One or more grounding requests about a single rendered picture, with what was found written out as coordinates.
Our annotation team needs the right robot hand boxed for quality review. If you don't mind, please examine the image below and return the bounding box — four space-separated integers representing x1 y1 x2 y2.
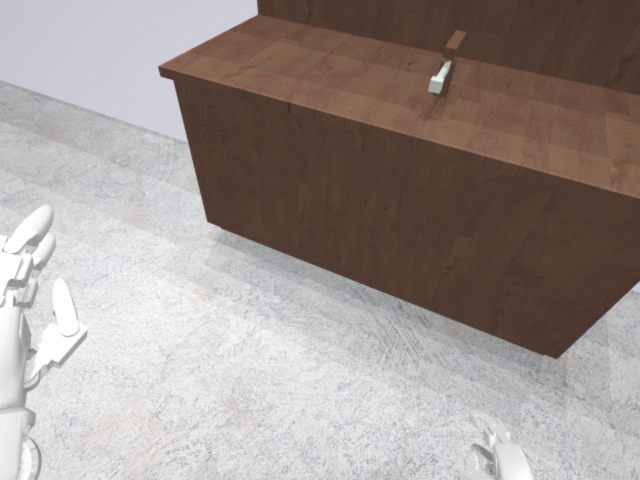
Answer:
459 408 534 480

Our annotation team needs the robot left forearm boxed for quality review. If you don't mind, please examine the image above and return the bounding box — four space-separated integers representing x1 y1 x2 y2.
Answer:
0 407 42 480

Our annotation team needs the counter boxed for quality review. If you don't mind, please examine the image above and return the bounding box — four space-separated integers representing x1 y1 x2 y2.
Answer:
158 0 640 359

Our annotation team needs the tap lever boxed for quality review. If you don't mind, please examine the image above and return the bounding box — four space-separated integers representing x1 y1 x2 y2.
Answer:
428 61 452 94

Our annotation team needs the left robot hand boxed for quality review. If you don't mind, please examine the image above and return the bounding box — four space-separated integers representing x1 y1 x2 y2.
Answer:
0 204 88 409

